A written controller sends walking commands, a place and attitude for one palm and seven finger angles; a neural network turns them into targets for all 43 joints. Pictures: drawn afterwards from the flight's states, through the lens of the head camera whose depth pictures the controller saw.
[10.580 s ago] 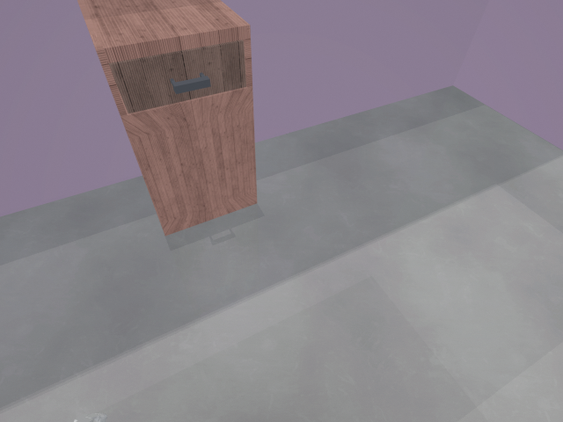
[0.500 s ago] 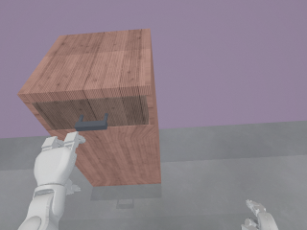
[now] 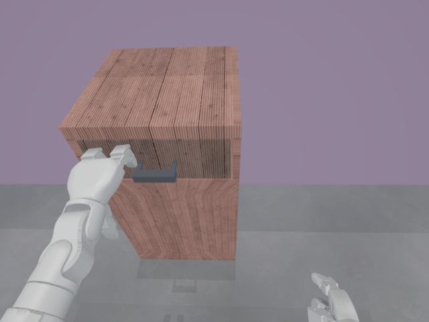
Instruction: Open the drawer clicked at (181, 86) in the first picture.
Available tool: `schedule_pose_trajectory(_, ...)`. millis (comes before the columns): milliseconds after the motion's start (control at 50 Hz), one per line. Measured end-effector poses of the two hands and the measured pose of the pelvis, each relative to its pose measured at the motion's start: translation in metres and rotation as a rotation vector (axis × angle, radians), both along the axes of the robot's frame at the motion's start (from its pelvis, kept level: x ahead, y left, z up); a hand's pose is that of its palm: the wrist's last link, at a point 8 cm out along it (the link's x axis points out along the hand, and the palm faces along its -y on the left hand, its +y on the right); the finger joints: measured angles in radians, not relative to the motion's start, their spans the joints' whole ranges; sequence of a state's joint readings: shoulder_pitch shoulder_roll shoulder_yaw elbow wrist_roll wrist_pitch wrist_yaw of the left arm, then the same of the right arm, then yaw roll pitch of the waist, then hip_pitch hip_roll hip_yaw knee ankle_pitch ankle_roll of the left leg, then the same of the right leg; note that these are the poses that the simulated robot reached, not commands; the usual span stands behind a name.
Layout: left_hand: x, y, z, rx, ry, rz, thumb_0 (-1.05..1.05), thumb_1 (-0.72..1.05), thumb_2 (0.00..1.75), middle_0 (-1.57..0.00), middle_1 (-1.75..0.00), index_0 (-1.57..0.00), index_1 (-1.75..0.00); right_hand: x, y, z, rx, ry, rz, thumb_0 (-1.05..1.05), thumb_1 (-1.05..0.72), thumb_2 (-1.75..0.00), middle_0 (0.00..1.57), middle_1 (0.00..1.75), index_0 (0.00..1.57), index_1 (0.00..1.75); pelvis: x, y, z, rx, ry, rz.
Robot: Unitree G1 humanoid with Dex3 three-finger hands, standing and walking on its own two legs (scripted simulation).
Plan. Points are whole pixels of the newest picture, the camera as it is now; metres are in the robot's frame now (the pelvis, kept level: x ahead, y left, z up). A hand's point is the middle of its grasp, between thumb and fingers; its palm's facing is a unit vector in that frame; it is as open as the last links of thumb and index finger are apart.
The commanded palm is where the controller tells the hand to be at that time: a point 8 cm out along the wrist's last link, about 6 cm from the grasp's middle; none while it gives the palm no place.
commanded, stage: raise the hand with hooked fingers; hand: left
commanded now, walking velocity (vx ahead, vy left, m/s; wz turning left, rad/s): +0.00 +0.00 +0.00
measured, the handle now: (156, 169) +0.49 +0.23 -0.06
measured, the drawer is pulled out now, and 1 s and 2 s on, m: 0.00 0.00 0.00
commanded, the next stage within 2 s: move the hooked fingers above the handle in 0.26 s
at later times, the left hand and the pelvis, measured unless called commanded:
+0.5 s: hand (116, 197) +0.31 +0.23 +0.07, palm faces +0.04 -0.08 -1.00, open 13.9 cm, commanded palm +0.29 +0.24 +0.13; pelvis +0.00 -0.01 +0.00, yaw +0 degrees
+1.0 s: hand (126, 185) +0.36 +0.24 +0.04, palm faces -0.01 -0.06 -1.00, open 13.8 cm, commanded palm +0.34 +0.25 +0.10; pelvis +0.01 -0.03 -0.01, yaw +0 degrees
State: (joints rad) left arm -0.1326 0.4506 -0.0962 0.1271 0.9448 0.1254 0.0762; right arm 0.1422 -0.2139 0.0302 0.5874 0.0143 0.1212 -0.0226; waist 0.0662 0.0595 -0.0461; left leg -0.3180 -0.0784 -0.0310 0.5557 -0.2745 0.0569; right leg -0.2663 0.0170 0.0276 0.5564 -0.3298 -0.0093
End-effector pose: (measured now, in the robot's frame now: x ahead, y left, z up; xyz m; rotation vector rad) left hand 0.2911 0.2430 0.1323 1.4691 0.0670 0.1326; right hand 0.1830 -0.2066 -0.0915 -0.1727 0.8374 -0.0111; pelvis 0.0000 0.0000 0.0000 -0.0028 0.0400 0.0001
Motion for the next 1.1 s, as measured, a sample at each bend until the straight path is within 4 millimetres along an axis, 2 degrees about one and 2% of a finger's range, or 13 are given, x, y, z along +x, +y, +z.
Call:
schedule_pose_trajectory(120,-0.005,0.001,-0.008,-0.005,0.010,-0.047,0.00,-0.49,0.30,-0.32,-1.20,-0.32,-1.20,-0.019,-0.012,-0.008,-0.031,0.068,-0.026,0.01,-0.91,-0.90,0.20,0.30,0.20,0.30,0.001,0.005,0.000,-0.004,0.013,0.000)
schedule_pose_trajectory(220,-0.009,0.003,-0.007,0.007,-0.028,-0.052,0.00,-0.49,0.30,-0.32,-1.20,-0.32,-1.20,-0.029,-0.019,-0.013,-0.046,0.103,-0.042,0.01,-0.91,-0.90,0.20,0.30,0.20,0.30,0.000,0.006,0.000,-0.004,0.019,0.003)
schedule_pose_trajectory(340,-0.009,0.004,-0.002,0.011,-0.043,-0.014,0.00,-0.49,0.30,-0.32,-1.20,-0.32,-1.20,-0.027,-0.022,-0.013,-0.034,0.092,-0.051,0.01,-0.91,-0.90,0.20,0.30,0.20,0.30,-0.002,0.003,0.000,-0.002,0.017,0.004)
schedule_pose_trajectory(440,-0.008,-0.004,-0.005,0.013,-0.016,-0.013,0.00,-0.49,0.30,-0.32,-1.20,-0.32,-1.20,-0.019,-0.022,-0.009,-0.023,0.057,-0.043,0.01,-0.91,-0.90,0.20,0.30,0.20,0.30,-0.003,-0.003,0.000,0.002,0.011,0.006)
schedule_pose_trajectory(520,-0.001,-0.010,-0.010,0.019,0.009,-0.022,0.00,-0.49,0.30,-0.32,-1.20,-0.32,-1.20,-0.014,-0.024,-0.006,-0.026,0.037,-0.038,0.01,-0.91,-0.90,0.20,0.30,0.20,0.30,-0.005,-0.009,0.000,0.005,0.012,0.007)
schedule_pose_trajectory(660,0.014,-0.005,-0.016,0.036,0.033,-0.004,0.00,-0.49,0.30,-0.32,-1.20,-0.32,-1.20,-0.018,-0.040,-0.008,-0.046,0.041,-0.058,0.01,-0.91,-0.90,0.20,0.30,0.20,0.30,-0.005,-0.020,-0.003,0.006,0.031,0.009)
schedule_pose_trajectory(920,0.043,-0.006,-0.033,0.039,0.066,-0.021,0.00,-0.49,0.30,-0.32,-1.20,-0.32,-1.20,-0.053,-0.079,-0.026,-0.105,0.163,-0.152,0.01,-0.91,-0.90,0.20,0.30,0.20,0.30,0.003,-0.029,-0.009,0.007,0.094,-0.001)
schedule_pose_trajectory(1100,0.059,0.000,-0.042,0.043,0.063,-0.007,0.00,-0.49,0.30,-0.32,-1.20,-0.32,-1.20,-0.069,-0.084,-0.033,-0.111,0.220,-0.197,0.01,-0.91,-0.90,0.20,0.30,0.20,0.30,0.007,-0.027,-0.012,0.005,0.129,-0.008)
